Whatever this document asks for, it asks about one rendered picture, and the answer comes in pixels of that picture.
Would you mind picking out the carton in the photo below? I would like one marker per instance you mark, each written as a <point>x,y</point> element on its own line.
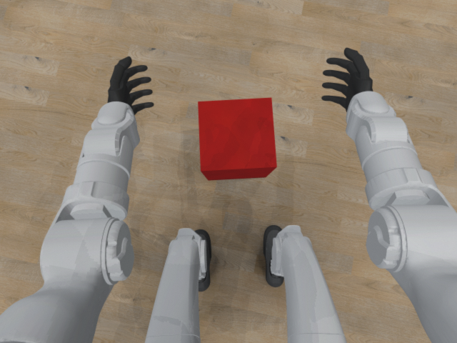
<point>236,138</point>

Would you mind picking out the right robot upper arm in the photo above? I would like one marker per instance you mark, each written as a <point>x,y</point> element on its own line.
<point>417,244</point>

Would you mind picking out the right robot forearm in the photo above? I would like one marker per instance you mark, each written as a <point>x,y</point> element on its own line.
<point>387,155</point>

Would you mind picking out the robot right hand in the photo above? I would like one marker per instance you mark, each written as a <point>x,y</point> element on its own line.
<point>358,78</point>

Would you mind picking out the robot right foot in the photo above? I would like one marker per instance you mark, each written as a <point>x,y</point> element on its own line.
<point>270,233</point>

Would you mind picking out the robot left thigh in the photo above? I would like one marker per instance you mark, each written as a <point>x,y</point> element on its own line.
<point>175,316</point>

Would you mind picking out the left robot forearm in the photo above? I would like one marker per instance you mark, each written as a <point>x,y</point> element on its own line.
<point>103,172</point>

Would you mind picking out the left robot upper arm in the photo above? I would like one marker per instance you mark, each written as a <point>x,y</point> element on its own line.
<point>82,260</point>

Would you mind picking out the robot left hand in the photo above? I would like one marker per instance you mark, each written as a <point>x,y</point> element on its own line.
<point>120,87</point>

